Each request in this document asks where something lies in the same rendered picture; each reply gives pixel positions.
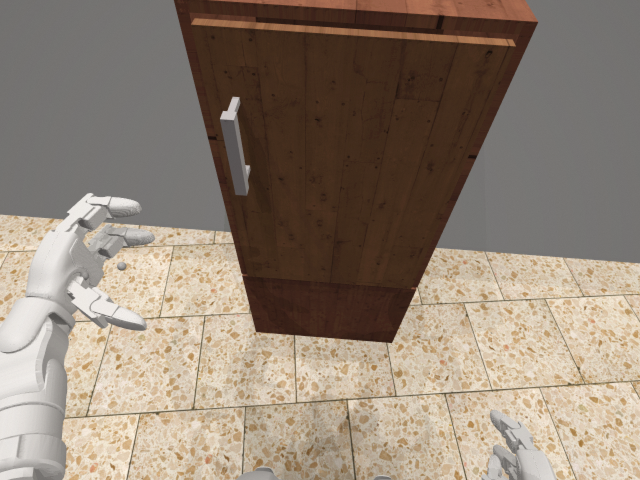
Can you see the robot right hand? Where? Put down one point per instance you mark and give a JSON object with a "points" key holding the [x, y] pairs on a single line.
{"points": [[529, 462]]}

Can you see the robot left shin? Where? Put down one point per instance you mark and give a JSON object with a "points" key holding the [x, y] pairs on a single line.
{"points": [[264, 469]]}

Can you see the left robot forearm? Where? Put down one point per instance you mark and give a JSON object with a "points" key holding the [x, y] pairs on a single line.
{"points": [[33, 389]]}

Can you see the robot left hand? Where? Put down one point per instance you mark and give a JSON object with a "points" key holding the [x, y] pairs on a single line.
{"points": [[62, 256]]}

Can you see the cupboard door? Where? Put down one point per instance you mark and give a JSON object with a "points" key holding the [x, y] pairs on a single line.
{"points": [[355, 139]]}

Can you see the handle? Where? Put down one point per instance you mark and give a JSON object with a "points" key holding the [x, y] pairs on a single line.
{"points": [[232, 138]]}

